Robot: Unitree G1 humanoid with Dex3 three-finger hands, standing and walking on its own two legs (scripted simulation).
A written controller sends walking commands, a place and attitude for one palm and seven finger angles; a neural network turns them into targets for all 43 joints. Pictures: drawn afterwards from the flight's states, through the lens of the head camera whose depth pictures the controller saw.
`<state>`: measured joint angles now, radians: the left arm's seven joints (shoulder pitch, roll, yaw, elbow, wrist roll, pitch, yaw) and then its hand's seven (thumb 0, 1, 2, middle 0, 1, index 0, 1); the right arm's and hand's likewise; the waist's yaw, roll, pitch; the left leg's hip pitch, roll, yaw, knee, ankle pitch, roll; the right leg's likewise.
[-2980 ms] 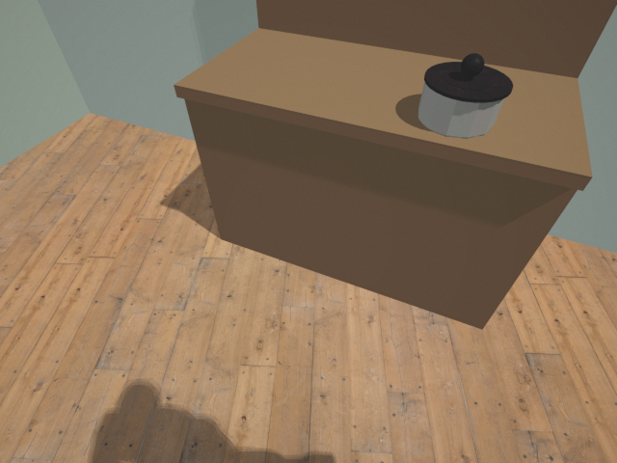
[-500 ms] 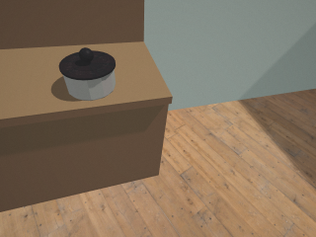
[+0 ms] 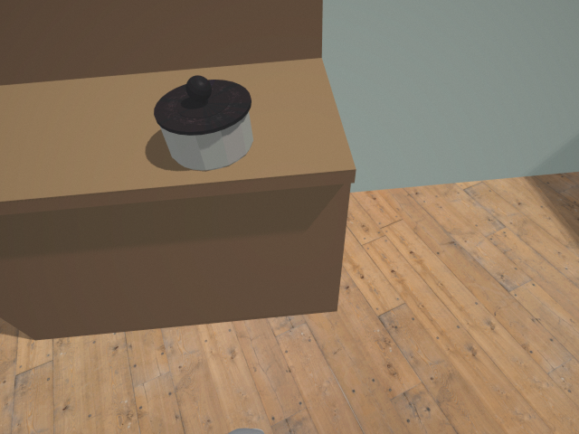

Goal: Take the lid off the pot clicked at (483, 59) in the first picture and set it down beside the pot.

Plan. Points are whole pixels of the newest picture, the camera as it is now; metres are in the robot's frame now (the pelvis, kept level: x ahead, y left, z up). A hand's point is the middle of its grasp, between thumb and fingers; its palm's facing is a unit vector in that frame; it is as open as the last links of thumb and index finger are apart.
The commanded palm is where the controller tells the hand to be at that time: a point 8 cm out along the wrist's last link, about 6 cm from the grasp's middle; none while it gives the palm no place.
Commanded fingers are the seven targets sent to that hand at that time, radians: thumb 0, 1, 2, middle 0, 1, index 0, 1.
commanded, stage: take the last steps up to it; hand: left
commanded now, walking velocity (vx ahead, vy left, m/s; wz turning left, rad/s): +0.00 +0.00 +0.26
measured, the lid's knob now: (198, 88) +0.73 +0.22 +0.11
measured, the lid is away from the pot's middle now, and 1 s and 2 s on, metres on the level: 0.00 0.00 0.00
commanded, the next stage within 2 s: come to a stop and stand still in 0.94 s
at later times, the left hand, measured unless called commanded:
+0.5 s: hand out of the picture -0.05 +0.22 -0.17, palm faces +0.19 -0.96 -0.18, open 7.4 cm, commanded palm none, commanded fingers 0.00 0.90 0.90 -0.20 -0.30 -0.20 -0.30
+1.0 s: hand (194, 365) +0.26 +0.20 -0.16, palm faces +0.17 -0.96 -0.22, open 7.2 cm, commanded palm none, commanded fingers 0.00 0.90 0.90 -0.20 -0.30 -0.20 -0.30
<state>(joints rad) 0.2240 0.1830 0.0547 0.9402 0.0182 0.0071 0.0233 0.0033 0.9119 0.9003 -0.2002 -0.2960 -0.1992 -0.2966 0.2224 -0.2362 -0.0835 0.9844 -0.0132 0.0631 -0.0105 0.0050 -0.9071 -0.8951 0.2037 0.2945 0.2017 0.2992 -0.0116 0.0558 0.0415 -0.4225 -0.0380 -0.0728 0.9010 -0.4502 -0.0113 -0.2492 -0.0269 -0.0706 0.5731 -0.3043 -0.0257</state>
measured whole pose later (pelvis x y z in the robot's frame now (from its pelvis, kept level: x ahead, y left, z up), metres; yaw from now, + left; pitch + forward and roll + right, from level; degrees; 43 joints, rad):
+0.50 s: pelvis +0.04 +0.03 +0.00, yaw +7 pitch +0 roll +0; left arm 0.41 0.22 0.06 1.10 0.03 0.02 -0.01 0.01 0.91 0.90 -0.20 -0.30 -0.20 -0.30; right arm 0.26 -0.15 -0.03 0.99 -0.02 -0.04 -0.02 0.00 -0.92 -0.89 0.20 0.29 0.20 0.30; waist 0.03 -0.05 0.00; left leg -0.14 0.00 0.07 0.47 -0.34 0.03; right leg -0.39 -0.07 -0.08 0.96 -0.42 0.00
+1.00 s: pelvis +0.21 +0.01 +0.00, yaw +7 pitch +0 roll +0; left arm 0.20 0.14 0.06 1.00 0.02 -0.06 0.02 -0.01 0.93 0.90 -0.20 -0.30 -0.20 -0.30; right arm 0.30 -0.16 -0.05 1.08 -0.02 -0.01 -0.02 0.01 -0.91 -0.90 0.20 0.29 0.20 0.30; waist -0.03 0.04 0.04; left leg -0.45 0.08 0.04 1.13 -0.38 0.01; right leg -0.28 0.00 -0.14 0.50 -0.22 -0.06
